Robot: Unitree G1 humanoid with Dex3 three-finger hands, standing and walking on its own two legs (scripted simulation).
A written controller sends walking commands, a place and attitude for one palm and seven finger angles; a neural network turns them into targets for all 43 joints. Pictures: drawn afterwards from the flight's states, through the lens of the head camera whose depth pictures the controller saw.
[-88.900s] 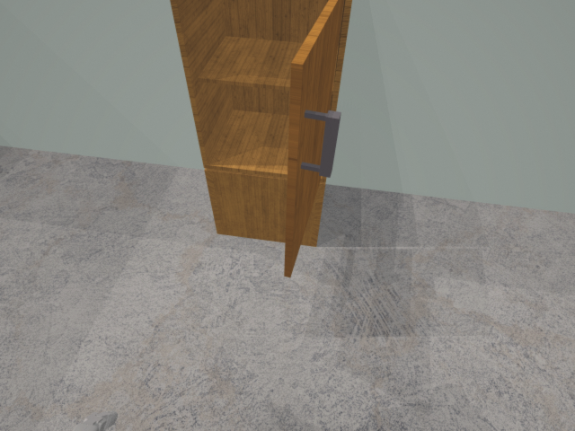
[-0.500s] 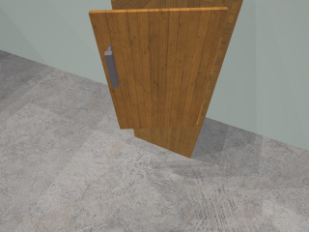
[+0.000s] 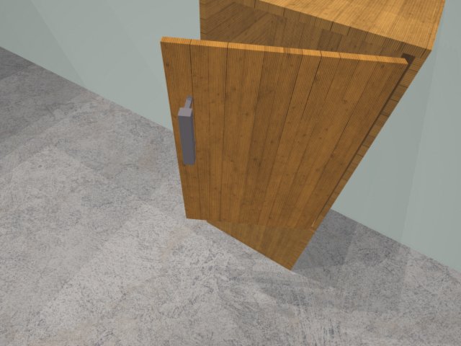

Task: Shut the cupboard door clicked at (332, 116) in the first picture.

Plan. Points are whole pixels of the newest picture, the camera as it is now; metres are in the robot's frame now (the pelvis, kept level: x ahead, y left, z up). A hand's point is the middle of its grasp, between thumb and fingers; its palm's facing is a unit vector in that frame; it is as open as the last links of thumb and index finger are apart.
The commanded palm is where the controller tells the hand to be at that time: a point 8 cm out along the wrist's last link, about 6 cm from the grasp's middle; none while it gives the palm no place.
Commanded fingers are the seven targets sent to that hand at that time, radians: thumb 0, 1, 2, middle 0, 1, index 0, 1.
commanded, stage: come to a stop and stand still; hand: left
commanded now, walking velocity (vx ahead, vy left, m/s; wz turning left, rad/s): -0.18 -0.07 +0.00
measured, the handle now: (189, 131) +0.49 +0.13 +0.07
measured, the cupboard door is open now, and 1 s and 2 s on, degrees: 27 27 27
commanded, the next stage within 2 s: look again from close up in 1.00 s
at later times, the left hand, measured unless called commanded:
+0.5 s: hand out of the picture +0.03 +0.14 -0.16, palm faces +0.06 -0.97 -0.24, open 7.4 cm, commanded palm none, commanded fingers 0.00 0.90 0.90 -0.20 -0.30 -0.20 -0.30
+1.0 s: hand out of the picture -0.04 +0.14 -0.17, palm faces +0.04 -0.98 -0.17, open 7.4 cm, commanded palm none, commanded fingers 0.00 0.90 0.90 -0.20 -0.30 -0.20 -0.30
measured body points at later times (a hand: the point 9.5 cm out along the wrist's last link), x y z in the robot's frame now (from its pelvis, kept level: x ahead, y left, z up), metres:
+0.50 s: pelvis -0.01 -0.05 +0.01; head +0.01 -0.06 +0.45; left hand +0.03 +0.19 -0.14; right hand +0.03 -0.30 -0.15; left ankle -0.05 +0.08 -0.70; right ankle +0.00 -0.18 -0.74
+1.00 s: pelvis -0.02 -0.03 +0.01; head -0.01 -0.02 +0.46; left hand -0.04 +0.20 -0.16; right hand -0.01 -0.25 -0.15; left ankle -0.05 +0.09 -0.74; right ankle +0.00 -0.18 -0.74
